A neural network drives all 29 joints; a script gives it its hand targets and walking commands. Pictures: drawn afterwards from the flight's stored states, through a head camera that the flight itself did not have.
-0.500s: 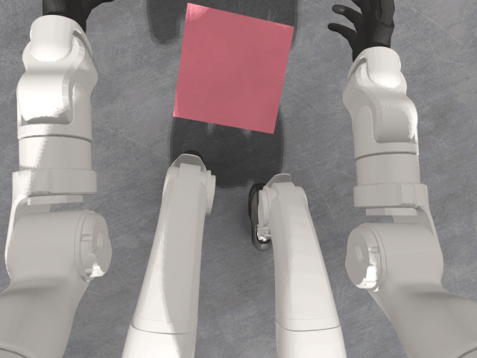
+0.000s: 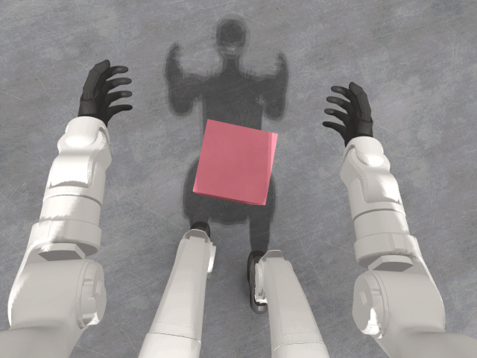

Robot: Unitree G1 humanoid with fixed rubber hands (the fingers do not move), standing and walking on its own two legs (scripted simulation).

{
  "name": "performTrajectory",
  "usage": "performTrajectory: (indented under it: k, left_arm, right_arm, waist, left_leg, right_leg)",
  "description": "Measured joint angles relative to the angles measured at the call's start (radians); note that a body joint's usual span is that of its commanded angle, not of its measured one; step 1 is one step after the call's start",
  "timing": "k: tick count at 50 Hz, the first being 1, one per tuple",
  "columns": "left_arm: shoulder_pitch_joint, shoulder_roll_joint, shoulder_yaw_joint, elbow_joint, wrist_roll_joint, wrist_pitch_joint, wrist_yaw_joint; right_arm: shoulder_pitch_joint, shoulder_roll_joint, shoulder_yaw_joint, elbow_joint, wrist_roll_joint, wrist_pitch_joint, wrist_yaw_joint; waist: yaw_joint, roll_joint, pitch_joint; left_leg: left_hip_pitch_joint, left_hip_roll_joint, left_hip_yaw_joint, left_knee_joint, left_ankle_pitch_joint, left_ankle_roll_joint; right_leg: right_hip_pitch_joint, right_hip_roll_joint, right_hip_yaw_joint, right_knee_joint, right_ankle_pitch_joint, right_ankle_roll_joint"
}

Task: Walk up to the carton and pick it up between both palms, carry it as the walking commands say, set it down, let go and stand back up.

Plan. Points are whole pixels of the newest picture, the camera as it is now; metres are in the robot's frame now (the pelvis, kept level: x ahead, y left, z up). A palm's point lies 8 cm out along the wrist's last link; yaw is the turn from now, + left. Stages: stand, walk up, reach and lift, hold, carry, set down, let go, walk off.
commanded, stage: let go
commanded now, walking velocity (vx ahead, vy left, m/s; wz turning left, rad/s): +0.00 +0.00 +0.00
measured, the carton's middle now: (232, 168) +0.43 +0.03 -0.52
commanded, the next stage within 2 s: stand in 1.04 s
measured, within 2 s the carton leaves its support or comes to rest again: neither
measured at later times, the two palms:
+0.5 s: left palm (49, 227) +0.26 +0.25 +0.01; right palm (445, 237) +0.31 -0.22 +0.01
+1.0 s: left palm (37, 287) +0.21 +0.24 +0.04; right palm (473, 300) +0.24 -0.24 +0.04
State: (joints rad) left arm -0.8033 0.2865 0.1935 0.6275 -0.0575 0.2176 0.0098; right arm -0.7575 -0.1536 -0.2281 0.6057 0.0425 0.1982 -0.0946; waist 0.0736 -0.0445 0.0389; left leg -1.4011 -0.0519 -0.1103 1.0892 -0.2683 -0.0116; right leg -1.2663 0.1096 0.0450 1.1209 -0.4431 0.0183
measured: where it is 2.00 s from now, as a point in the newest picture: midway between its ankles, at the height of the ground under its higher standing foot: (226, 277)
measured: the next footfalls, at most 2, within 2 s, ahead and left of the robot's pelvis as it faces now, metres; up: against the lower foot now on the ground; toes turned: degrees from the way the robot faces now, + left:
none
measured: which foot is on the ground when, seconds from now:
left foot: down 0.00-1.00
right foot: down 0.00-1.00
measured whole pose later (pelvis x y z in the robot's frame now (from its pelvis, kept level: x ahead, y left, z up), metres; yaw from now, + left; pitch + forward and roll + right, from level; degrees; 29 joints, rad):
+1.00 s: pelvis +0.06 -0.02 +0.10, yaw +3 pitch -1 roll +0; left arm 0.20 0.22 0.06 0.41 -0.03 0.15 -0.08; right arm 0.21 -0.15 -0.14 0.52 0.00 0.10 0.06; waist 0.07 -0.04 0.02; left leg -0.32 -0.05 -0.11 0.56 -0.22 -0.01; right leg -0.18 0.06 0.08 0.54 -0.35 -0.02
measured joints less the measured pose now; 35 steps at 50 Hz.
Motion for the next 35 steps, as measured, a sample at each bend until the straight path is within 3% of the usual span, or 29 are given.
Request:
performTrajectory:
  k: [7,16,35]
  left_arm:
    - [0.223,-0.053,-0.045,-0.006,0.027,-0.046,-0.014]
    - [0.623,-0.067,-0.099,-0.218,0.030,-0.129,-0.021]
    - [0.989,-0.067,-0.136,-0.222,0.030,-0.131,-0.051]
  right_arm:
    - [0.205,0.001,0.000,0.000,-0.040,-0.055,0.059]
    - [0.568,0.002,0.020,-0.080,-0.040,-0.133,0.104]
    - [0.937,0.002,0.067,-0.082,-0.040,-0.148,0.152]
  waist:
    - [0.000,0.004,-0.067]
    - [0.000,0.004,-0.073]
    - [0.000,0.005,-0.080]
  left_leg:
    - [0.120,0.001,0.000,-0.119,0.010,0.004]
    - [0.364,0.008,0.000,-0.255,0.012,0.009]
    - [0.962,0.008,0.000,-0.513,0.047,0.007]
  right_leg:
    - [0.126,-0.011,0.008,-0.136,0.022,0.000]
    - [0.378,-0.018,0.018,-0.300,0.045,-0.006]
    - [0.973,-0.042,0.031,-0.561,0.092,-0.035]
